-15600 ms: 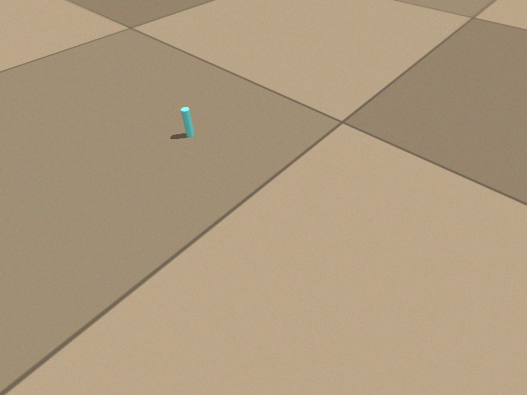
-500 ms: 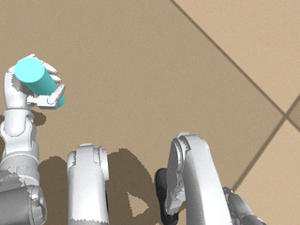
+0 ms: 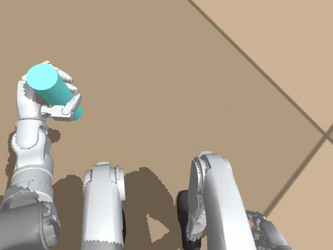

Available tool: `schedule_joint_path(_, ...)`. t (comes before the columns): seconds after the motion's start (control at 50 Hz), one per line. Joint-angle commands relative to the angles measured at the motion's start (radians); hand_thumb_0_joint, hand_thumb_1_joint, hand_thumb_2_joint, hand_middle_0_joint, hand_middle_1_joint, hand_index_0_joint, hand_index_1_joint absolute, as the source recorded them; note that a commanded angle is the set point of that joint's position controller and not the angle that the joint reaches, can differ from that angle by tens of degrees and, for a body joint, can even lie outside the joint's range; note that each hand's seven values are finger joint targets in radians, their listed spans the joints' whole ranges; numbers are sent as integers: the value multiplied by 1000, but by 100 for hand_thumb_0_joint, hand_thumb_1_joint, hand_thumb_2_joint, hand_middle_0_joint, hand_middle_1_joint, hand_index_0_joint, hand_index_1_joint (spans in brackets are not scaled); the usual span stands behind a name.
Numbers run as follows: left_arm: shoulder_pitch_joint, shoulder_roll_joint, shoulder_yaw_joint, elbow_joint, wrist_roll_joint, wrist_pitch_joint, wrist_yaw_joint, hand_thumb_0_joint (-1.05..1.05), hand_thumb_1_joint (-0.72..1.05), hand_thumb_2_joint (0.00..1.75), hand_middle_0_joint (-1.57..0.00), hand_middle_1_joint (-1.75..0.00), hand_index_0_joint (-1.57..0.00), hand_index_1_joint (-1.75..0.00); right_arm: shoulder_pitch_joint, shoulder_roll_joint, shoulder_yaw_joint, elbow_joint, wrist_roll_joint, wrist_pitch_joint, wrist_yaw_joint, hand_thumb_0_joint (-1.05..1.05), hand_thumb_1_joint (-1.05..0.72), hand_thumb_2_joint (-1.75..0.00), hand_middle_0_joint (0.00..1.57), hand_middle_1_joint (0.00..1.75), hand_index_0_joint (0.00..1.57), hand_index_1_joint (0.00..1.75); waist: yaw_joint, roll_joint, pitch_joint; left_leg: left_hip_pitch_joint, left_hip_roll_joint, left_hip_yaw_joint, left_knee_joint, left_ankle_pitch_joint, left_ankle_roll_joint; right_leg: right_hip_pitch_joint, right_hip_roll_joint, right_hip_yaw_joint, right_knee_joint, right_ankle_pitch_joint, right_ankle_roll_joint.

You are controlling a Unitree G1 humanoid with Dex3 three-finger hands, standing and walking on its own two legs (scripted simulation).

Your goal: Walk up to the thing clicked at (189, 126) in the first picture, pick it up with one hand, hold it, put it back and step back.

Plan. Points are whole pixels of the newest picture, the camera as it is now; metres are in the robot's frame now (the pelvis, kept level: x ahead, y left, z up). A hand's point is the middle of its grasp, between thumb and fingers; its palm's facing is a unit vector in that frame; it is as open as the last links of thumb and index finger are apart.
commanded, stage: settle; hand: left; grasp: from the side
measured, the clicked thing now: (60, 97) +0.47 +0.22 -0.05
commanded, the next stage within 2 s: lift in 0.02 s
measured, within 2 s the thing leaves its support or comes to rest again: neither
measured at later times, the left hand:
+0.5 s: hand (56, 91) +0.45 +0.21 +0.01, palm faces +0.05 -1.00 -0.04, open 7.0 cm
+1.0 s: hand (12, 55) +0.42 +0.21 +0.17, palm faces +0.07 -1.00 -0.05, open 7.0 cm
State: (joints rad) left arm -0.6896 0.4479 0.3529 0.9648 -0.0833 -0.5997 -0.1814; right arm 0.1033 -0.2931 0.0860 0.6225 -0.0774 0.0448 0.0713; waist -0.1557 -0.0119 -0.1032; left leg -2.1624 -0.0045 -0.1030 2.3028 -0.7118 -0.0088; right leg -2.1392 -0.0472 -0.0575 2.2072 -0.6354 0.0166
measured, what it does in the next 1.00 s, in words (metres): rises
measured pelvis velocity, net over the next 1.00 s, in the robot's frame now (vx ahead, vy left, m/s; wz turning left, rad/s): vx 0.02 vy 0.00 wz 0.04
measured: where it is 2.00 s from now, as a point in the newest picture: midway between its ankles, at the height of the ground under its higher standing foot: (153, 241)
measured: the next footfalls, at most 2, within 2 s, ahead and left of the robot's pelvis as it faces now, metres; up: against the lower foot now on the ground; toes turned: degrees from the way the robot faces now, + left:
none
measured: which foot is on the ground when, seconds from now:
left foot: down 0.00-1.00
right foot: down 0.00-1.00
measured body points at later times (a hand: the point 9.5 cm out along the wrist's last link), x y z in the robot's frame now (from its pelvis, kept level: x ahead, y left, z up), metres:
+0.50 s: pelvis +0.00 +0.00 +0.03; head +0.20 +0.05 +0.43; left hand +0.45 +0.27 +0.01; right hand +0.13 -0.27 -0.09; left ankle +0.08 +0.12 -0.33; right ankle +0.11 -0.13 -0.33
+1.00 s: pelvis +0.02 +0.00 +0.15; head +0.18 +0.03 +0.57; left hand +0.41 +0.26 +0.17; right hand +0.19 -0.25 +0.03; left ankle +0.08 +0.12 -0.33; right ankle +0.11 -0.13 -0.33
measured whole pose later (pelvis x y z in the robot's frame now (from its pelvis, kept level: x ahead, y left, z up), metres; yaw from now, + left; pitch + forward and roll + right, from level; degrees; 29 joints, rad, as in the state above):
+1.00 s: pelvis +0.02 +0.00 +0.15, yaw +2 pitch +30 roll -4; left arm -0.36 0.30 0.23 0.43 -0.17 -0.33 -0.14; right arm 0.14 -0.26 0.00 0.58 0.04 0.00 -0.01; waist -0.06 0.02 -0.18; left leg -1.67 0.01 -0.06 1.82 -0.68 0.00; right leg -1.67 -0.04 -0.04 1.76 -0.61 0.02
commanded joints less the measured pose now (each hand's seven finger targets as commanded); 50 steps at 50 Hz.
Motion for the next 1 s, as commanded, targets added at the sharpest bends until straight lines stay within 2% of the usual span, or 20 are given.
schedule_joint_path(0.0,-342,186,35,-193,-14,-80,2,0,33,137,-142,-150,-141,-153,132,-215,-86,-41,-3,-17,-15,0,-90,-90,20,30,20,30,-12,199,-657,423,-9,51,-305,136,31,378,36,-40,-217,134,-55)
schedule_joint_path(0.1,-359,174,31,-181,-18,-84,-1,0,36,139,-142,-150,-140,-152,137,-213,-85,-42,-2,-20,-15,0,-90,-90,20,30,20,30,-14,193,-667,421,-12,55,-311,136,32,392,33,-36,-224,135,-54)
schedule_joint_path(0.14,-350,202,56,-177,-16,-83,4,0,30,128,-143,-151,-144,-151,141,-214,-91,-37,-1,-22,-17,0,-94,-91,20,30,20,30,6,197,-685,437,-13,61,-312,148,31,397,35,-31,-224,140,-56)
schedule_joint_path(0.16,-330,179,41,-154,-15,-82,1,0,29,127,-141,-150,-143,-150,139,-211,-87,-42,0,-21,-17,0,-94,-91,20,30,20,30,-6,187,-669,421,-13,60,-315,151,32,407,34,-34,-229,143,-53)
schedule_joint_path(0.24,-358,195,48,-237,-28,-84,-18,0,30,127,-141,-149,-142,-149,146,-211,-99,-46,10,-24,-19,0,-95,-91,20,30,20,30,8,200,-719,457,-13,63,-339,145,32,425,33,-28,-239,137,-56)
schedule_joint_path(0.38,-275,172,46,-273,-54,-44,-46,0,31,125,-138,-147,-140,-146,149,-211,-120,-67,36,-32,-34,0,-94,-91,20,30,20,30,26,187,-741,506,-13,62,-392,147,34,460,27,-17,-287,139,-58)
schedule_joint_path(0.42,-329,187,47,-362,-59,-39,-41,0,31,127,-138,-147,-139,-146,159,-201,-122,-64,42,-34,-38,0,-93,-90,20,30,20,30,33,214,-758,540,-11,60,-414,156,29,465,26,-13,-295,142,-61)
schedule_joint_path(0.48,-232,113,14,-303,-72,-6,-44,0,32,129,-138,-148,-139,-147,152,-198,-129,-69,53,-42,-45,0,-93,-90,20,30,20,30,22,160,-695,530,-11,57,-438,132,34,468,26,-10,-338,127,-58)
schedule_joint_path(0.52,-246,130,3,-393,-73,-2,-46,0,32,127,-138,-147,-140,-147,145,-192,-132,-89,57,-45,-50,0,-93,-90,20,30,20,30,28,170,-717,537,-12,63,-458,113,39,503,26,-4,-369,110,-58)
schedule_joint_path(0.54,-239,154,24,-416,-76,3,-43,0,30,127,-138,-147,-140,-146,144,-197,-135,-85,61,-45,-52,0,-92,-90,20,30,20,30,48,176,-732,580,-9,51,-480,114,35,507,24,-4,-372,112,-59)
schedule_joint_path(0.58,-224,105,-11,-425,-84,20,-43,0,29,127,-137,-147,-139,-146,138,-187,-136,-89,67,-50,-55,0,-92,-90,20,30,20,30,36,172,-699,589,-8,47,-502,93,34,503,25,-3,-392,96,-59)
schedule_joint_path(0.62,-163,111,19,-451,-98,36,-33,0,32,131,-140,-151,-142,-150,131,-183,-141,-99,74,-56,-62,0,-92,-90,20,30,20,30,55,123,-694,595,-8,51,-525,84,39,552,26,2,-438,85,-54)
schedule_joint_path(0.66,-200,96,-15,-547,-106,46,-31,0,32,129,-138,-148,-140,-147,128,-172,-141,-103,78,-61,-64,0,-91,-90,20,30,20,30,48,137,-695,608,-8,62,-546,88,40,594,26,14,-473,85,-53)
schedule_joint_path(0.7,-121,110,4,-541,-103,71,-24,0,31,128,-138,-148,-141,-147,126,-175,-148,-104,85,-65,-69,0,-91,-90,20,30,20,30,71,142,-691,656,-5,55,-578,100,37,608,27,14,-490,95,-56)
schedule_joint_path(0.72,-67,74,-21,-536,-101,86,-21,0,32,128,-137,-147,-139,-146,121,-169,-149,-117,89,-64,-72,0,-91,-90,20,30,20,30,67,137,-702,679,-6,57,-589,122,37,634,25,15,-508,114,-55)
schedule_joint_path(0.78,-94,59,-50,-668,-105,112,-2,0,31,128,-135,-146,-137,-145,118,-157,-150,-122,98,-66,-80,0,-90,-90,20,30,20,30,66,145,-697,741,-4,50,-647,119,34,683,25,20,-565,116,-55)
schedule_joint_path(0.82,-33,58,-34,-688,-106,143,18,0,37,127,-135,-146,-137,-144,118,-150,-154,-126,106,-69,-85,0,-90,-90,20,30,20,30,82,122,-694,770,-1,49,-676,138,34,737,27,21,-598,131,-52)
schedule_joint_path(0.9,17,33,-69,-800,-110,181,38,0,33,129,-134,-146,-136,-145,104,-140,-155,-130,118,-70,-95,0,-90,-90,20,30,20,30,97,158,-674,910,9,24,-760,185,23,767,27,19,-651,170,-54)
schedule_joint_path(0.92,53,44,-46,-798,-115,196,47,0,35,129,-135,-147,-137,-146,109,-140,-159,-131,123,-72,-100,0,-90,-90,20,30,20,30,93,129,-678,921,7,26,-768,202,27,808,30,18,-678,185,-51)
schedule_joint_path(0.98,145,7,-81,-845,-117,226,60,0,30,129,-134,-148,-137,-147,103,-124,-158,-139,126,-78,-104,0,-91,-90,20,30,20,30,100,87,-659,960,7,40,-818,249,31,919,34,21,-750,230,-46)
